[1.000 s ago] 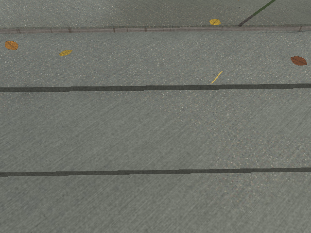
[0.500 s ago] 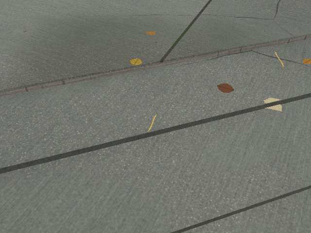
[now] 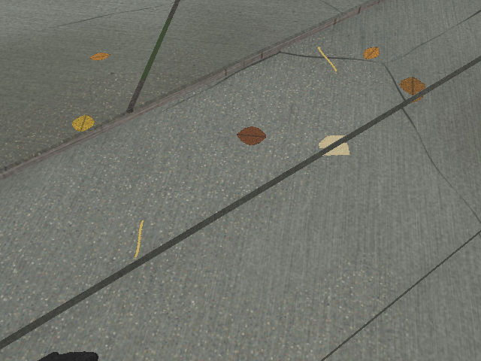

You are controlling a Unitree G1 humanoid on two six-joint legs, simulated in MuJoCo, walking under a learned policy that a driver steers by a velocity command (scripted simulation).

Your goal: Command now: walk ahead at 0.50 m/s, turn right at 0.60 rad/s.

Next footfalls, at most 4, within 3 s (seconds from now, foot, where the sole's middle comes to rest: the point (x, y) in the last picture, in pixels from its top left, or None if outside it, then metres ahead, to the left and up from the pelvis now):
0.36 left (203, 353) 0.45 0.11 -0.72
0.80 right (333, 334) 0.49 -0.23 -0.72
1.32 left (340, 208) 0.88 -0.31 -0.72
1.80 right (435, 191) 0.93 -0.63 -0.72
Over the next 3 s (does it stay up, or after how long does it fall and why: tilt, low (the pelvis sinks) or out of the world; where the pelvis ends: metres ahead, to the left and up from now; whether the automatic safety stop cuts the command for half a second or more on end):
stays up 1.46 -0.65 0.10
